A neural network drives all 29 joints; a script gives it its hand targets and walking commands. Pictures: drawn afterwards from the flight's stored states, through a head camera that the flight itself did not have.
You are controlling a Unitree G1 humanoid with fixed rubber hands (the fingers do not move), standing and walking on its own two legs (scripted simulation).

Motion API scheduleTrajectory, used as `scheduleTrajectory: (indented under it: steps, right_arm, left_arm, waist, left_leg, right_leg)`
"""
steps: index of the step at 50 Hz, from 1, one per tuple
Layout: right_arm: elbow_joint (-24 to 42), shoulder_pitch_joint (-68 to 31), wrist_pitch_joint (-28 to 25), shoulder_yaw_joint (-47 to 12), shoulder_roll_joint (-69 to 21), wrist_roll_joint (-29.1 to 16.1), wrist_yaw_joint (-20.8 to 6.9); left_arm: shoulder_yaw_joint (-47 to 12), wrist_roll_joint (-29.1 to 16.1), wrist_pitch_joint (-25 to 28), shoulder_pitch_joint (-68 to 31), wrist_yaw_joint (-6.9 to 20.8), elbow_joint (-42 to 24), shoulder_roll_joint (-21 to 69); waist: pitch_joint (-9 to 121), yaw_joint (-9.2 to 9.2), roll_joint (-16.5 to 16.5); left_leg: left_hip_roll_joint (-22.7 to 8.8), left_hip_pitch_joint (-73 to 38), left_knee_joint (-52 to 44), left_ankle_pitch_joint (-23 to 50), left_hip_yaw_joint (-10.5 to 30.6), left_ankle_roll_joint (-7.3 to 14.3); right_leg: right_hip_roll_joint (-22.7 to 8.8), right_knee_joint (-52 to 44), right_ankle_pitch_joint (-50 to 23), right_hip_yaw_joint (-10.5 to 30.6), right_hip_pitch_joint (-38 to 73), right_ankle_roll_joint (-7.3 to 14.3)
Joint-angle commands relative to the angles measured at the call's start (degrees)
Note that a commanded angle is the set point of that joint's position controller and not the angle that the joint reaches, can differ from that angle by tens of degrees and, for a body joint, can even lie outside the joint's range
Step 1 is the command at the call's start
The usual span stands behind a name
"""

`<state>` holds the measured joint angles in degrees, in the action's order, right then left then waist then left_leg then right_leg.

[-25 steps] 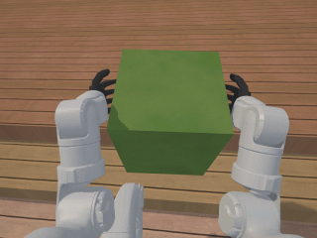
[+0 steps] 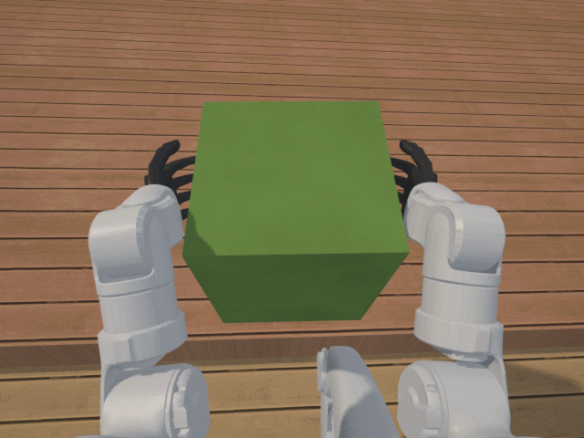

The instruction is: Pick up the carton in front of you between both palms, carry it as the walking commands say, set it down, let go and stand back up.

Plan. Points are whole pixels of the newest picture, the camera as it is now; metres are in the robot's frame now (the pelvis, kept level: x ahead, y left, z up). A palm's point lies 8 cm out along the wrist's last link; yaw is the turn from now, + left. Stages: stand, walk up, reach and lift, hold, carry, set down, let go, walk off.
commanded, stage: carry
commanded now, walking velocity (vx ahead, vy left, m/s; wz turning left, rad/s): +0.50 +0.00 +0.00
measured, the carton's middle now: (291, 224) +0.37 -0.02 +0.10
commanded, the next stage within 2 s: none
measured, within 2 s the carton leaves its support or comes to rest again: neither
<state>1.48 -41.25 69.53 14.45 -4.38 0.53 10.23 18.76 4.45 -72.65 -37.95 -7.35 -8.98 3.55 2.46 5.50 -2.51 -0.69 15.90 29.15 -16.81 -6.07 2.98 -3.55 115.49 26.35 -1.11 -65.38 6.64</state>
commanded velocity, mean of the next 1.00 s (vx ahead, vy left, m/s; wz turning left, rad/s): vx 0.50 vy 0.00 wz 0.00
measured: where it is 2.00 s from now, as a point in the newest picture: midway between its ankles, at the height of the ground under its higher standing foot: (276, 167)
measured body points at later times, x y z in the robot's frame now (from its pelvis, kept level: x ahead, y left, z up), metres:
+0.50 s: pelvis +0.28 -0.08 +0.14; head +0.30 -0.09 +0.59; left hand +0.64 +0.09 +0.31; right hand +0.65 -0.21 +0.29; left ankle +0.30 +0.03 -0.36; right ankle +0.31 -0.15 -0.59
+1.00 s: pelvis +0.57 -0.03 +0.26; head +0.62 -0.03 +0.71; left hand +0.96 +0.09 +0.38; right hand +0.93 -0.21 +0.38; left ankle +0.63 +0.04 -0.44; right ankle +0.54 -0.16 -0.28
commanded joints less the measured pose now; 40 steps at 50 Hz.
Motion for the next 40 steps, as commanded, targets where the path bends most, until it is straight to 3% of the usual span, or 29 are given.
scheduleTrajectory:
  steps: [1, 2, 4, 5, 6, 7, 8, 9, 10, 11, 12, 13, 14, 16, 17, 21, 22, 24, 25, 26, 29, 31, 32, 34, 35, 36, 38, 39, 40]
  right_arm:
    - [4.9, -35.1, 2.9, -33.4, -45.6, -16.8, -7.8]
    - [5.1, -35.5, 3.5, -32.6, -44.3, -16.9, -7.8]
    - [5.1, -36.4, 4.3, -30.5, -42.4, -16.4, -7.6]
    - [4.7, -37.5, 4.8, -30.0, -42.5, -15.8, -7.7]
    - [3.3, -36.4, 5.3, -28.6, -42.1, -14.9, -7.6]
    - [2.2, -34.6, 5.8, -27.6, -41.8, -14.0, -7.6]
    - [1.7, -34.8, 6.0, -27.1, -41.5, -13.3, -7.6]
    - [1.2, -34.9, 6.0, -26.6, -42.0, -12.5, -7.6]
    - [1.4, -34.9, 5.7, -26.1, -42.0, -11.4, -7.6]
    - [0.4, -33.1, 5.1, -25.9, -43.8, -9.1, -7.5]
    - [0.0, -30.4, 4.5, -23.9, -43.0, -7.6, -7.4]
    - [0.2, -33.1, 3.7, -24.1, -44.3, -6.1, -6.9]
    - [2.1, -34.5, 3.1, -25.0, -46.0, -6.2, -6.9]
    - [5.7, -38.8, 1.9, -27.4, -48.5, -7.2, -6.9]
    - [6.7, -39.0, 1.5, -29.3, -49.0, -7.6, -6.7]
    - [8.6, -34.8, 1.2, -34.6, -47.8, -9.9, -6.6]
    - [8.3, -33.8, 1.5, -35.2, -47.3, -10.5, -6.7]
    - [8.0, -33.6, 2.6, -35.7, -45.5, -11.8, -6.6]
    - [7.6, -33.8, 3.4, -35.5, -44.5, -12.2, -6.5]
    - [7.0, -34.2, 4.1, -35.1, -43.5, -12.6, -6.3]
    - [5.3, -37.5, 5.7, -33.8, -42.0, -13.4, -5.4]
    - [3.7, -39.7, 6.3, -33.3, -42.4, -14.1, -4.6]
    - [2.8, -40.8, 6.7, -33.3, -43.6, -14.7, -4.3]
    - [1.7, -44.0, 6.9, -33.6, -46.2, -16.0, -3.9]
    - [0.1, -44.1, 6.9, -33.4, -47.5, -16.3, -3.8]
    - [-1.7, -43.3, 6.9, -33.0, -48.7, -16.5, -3.7]
    - [-4.5, -41.9, 6.4, -32.1, -51.1, -16.5, -3.7]
    - [-4.5, -42.2, 5.8, -32.1, -53.4, -17.0, -4.2]
    - [-3.7, -43.0, 4.9, -32.8, -55.9, -17.4, -5.1]
  left_arm:
    - [-38.5, -14.9, -1.1, -38.4, 3.1, 2.0, 44.0]
    - [-38.0, -15.1, -1.5, -38.9, 2.6, 2.2, 43.4]
    - [-38.7, -16.2, -2.3, -40.6, 2.0, 3.2, 44.1]
    - [-38.9, -17.2, -2.5, -41.7, 2.0, 3.8, 45.6]
    - [-39.2, -18.2, -2.7, -42.9, 1.9, 4.6, 46.5]
    - [-39.3, -19.1, -2.8, -42.7, 1.8, 5.9, 47.7]
    - [-38.8, -19.6, -2.7, -41.2, 1.8, 7.1, 49.1]
    - [-38.7, -20.2, -2.3, -40.8, 2.0, 7.2, 50.6]
    - [-39.4, -20.6, -1.8, -41.0, 2.4, 6.8, 52.4]
    - [-39.9, -21.8, -1.1, -43.5, 3.0, 7.1, 53.9]
    - [-40.9, -24.1, -0.1, -43.0, 3.8, 7.4, 55.5]
    - [-42.2, -26.2, 0.6, -45.9, 4.8, 5.1, 57.8]
    - [-44.0, -28.1, 1.8, -49.8, 5.7, 1.5, 60.4]
    - [-45.1, -29.6, 3.1, -53.8, 7.0, -1.5, 62.7]
    - [-45.3, -29.6, 3.3, -52.3, 7.2, -1.6, 62.7]
    - [-44.1, -25.3, 2.8, -42.9, 6.5, -0.8, 56.7]
    - [-43.3, -24.2, 2.4, -41.2, 6.3, -0.8, 54.8]
    - [-40.9, -21.9, 0.9, -38.1, 5.6, 0.1, 49.5]
    - [-39.4, -20.8, 0.1, -36.5, 5.3, 1.1, 47.1]
    - [-37.9, -19.7, -0.8, -36.0, 5.1, 2.3, 45.3]
    - [-34.7, -18.6, -2.5, -37.7, 5.0, 3.7, 41.4]
    - [-32.1, -18.4, -3.3, -39.3, 5.0, 4.8, 39.8]
    - [-30.8, -17.9, -3.6, -39.6, 4.8, 5.9, 39.2]
    - [-29.1, -16.8, -4.2, -39.3, 4.8, 8.1, 39.3]
    - [-28.4, -16.4, -4.4, -38.6, 4.9, 9.7, 39.4]
    - [-27.9, -16.1, -4.5, -38.1, 4.9, 11.0, 39.8]
    - [-26.7, -14.4, -4.2, -38.3, 5.0, 12.1, 41.4]
    - [-26.3, -13.8, -3.8, -38.5, 5.2, 12.5, 42.7]
    - [-27.0, -13.6, -3.3, -39.8, 5.4, 11.8, 44.3]
  waist:
    - [14.3, 0.25, 5.6]
    - [12.3, -0.99, 6.9]
    - [11.3, -2.83, 12.2]
    - [11.2, -4.6, 14.4]
    - [14.6, -6.99, 19.0]
    - [19.4, -8.82, 21.0]
    - [25.6, -13.21, 23.0]
    - [30.1, -17.12, 20.7]
    - [32.9, -18.97, 14.7]
    - [35.0, -13.22, -1.9]
    - [42.2, -11.87, -17.2]
    - [43.3, -10.04, -9.5]
    - [38.4, -10.47, -4.1]
    - [28.9, -8.09, -2.2]
    - [27.3, -7.97, -1.9]
    - [24.9, -8.58, 3.4]
    - [25.1, -9.37, 3.0]
    - [23.2, -10.89, -2.0]
    - [22.5, -11.6, -4.0]
    - [20.1, -11.16, -2.6]
    - [12.8, -7.82, 0.5]
    - [10.3, -6.61, -2.0]
    - [10.2, -6.0, -7.7]
    - [12.0, -6.05, -10.9]
    - [13.5, -5.53, -9.8]
    - [15.9, -4.64, -9.0]
    - [22.6, -1.23, -13.4]
    - [27.3, 1.53, -14.7]
    - [32.4, 4.64, -13.5]
  left_leg:
    - [-16.0, -28.8, -12.8, -2.5, 20.2, 9.5]
    - [-14.1, -22.9, -15.8, -6.0, 16.4, 8.1]
    - [-10.6, -9.2, -27.6, 0.6, 9.0, 9.0]
    - [-8.3, 0.2, -30.1, 15.9, 0.1, 8.2]
    - [-8.2, 2.0, -26.6, 39.5, -4.5, 8.0]
    - [-9.0, -4.1, -19.5, 67.6, -5.7, 7.7]
    - [-10.6, -10.9, -9.8, 87.0, -6.5, 6.3]
    - [-10.4, -15.7, 4.3, 92.6, -7.8, 4.8]
    - [-8.2, -15.6, 21.1, 79.2, -6.4, 3.0]
    - [-2.0, 4.2, 39.5, 28.8, -0.1, -2.3]
    - [6.8, 14.7, 66.2, 6.0, 11.2, -4.3]
    - [6.3, 19.2, 78.9, 7.9, 17.9, -2.0]
    - [4.7, 25.1, 80.4, 7.8, 16.7, 0.1]
    - [0.8, 32.5, 78.3, 8.6, 14.6, 2.7]
    - [-0.3, 34.2, 77.8, 6.9, 12.8, 3.4]
    - [-2.0, 42.6, 70.1, 1.1, 8.3, 3.0]
    - [-2.2, 44.4, 68.5, 3.0, 6.4, 2.8]
    - [-1.3, 57.7, 85.0, -3.2, 3.0, 3.8]
    - [-1.5, 66.5, 95.0, -7.8, 3.3, 4.6]
    - [-2.9, 73.0, 98.3, -9.8, 4.9, 4.9]
    - [-5.4, 70.4, 88.2, -6.1, 2.9, 4.0]
    - [-4.2, 60.1, 75.8, -0.7, -3.7, 2.7]
    - [-5.6, 54.7, 69.6, -2.3, -3.4, 2.8]
    - [-4.6, 45.2, 60.0, -3.3, -7.4, 4.1]
    - [-3.4, 40.5, 53.8, -2.6, -8.9, 5.4]
    - [-1.1, 32.5, 45.2, -1.7, -11.2, 6.8]
    - [5.5, 20.5, 34.9, -3.3, -13.9, 6.9]
    - [7.5, 13.8, 26.9, -3.4, -12.8, 6.1]
    - [5.9, 0.5, 17.0, -4.0, -1.0, 6.2]
  right_leg:
    - [-3.8, 2.6, 2.7, 0.0, -25.7, 0.0]
    - [-3.6, -3.1, -0.4, -2.5, -21.5, -0.6]
    - [-3.9, -21.7, -2.8, -7.5, -1.0, -1.6]
    - [-2.9, -33.5, -5.5, -9.9, 13.3, -1.1]
    - [-0.5, -39.0, -11.9, -12.5, 25.6, 0.6]
    - [2.8, -43.1, -14.6, -14.8, 31.0, 1.6]
    - [6.2, -45.6, -13.8, -17.1, 37.1, 2.2]
    - [9.4, -55.7, -12.3, -18.6, 44.0, 1.4]
    - [11.4, -71.5, -13.3, -13.1, 52.2, 0.1]
    - [-5.0, -82.8, -28.0, 19.2, 65.6, 5.6]
    - [-13.7, -94.8, -35.6, 47.4, 70.4, 13.9]
    - [-13.5, -90.7, -25.6, 43.6, 71.3, 14.8]
    - [-11.8, -87.7, -17.0, 38.6, 67.8, 12.7]
    - [-10.6, -87.6, -6.6, 30.4, 61.8, 7.1]
    - [-10.2, -88.7, -2.9, 27.2, 61.5, 6.1]
    - [-11.5, -91.4, -10.6, 20.0, 67.0, 7.7]
    - [-11.3, -91.0, -15.2, 18.0, 68.4, 7.8]
    - [-13.9, -93.7, -19.9, 19.9, 74.9, 10.8]
    - [-15.6, -94.2, -18.7, 21.1, 79.0, 11.6]
    - [-16.4, -94.8, -15.6, 20.9, 81.0, 10.9]
    - [-11.1, -99.7, -3.1, 13.0, 68.9, 5.2]
    - [-6.7, -105.1, -3.3, 6.1, 58.6, 5.5]
    - [-7.4, -110.7, -9.4, 6.5, 56.7, 6.8]
    - [-6.8, -112.1, -31.6, -1.5, 59.4, 7.2]
    - [-6.5, -109.9, -45.0, -4.9, 61.7, 6.3]
    - [-6.1, -106.0, -64.4, -8.4, 62.9, 5.0]
    - [-9.1, -92.7, -102.2, -9.5, 70.2, 3.0]
    - [-9.7, -81.9, -107.5, -10.1, 74.2, 1.1]
    - [-7.6, -65.8, -96.6, -7.8, 68.5, -0.7]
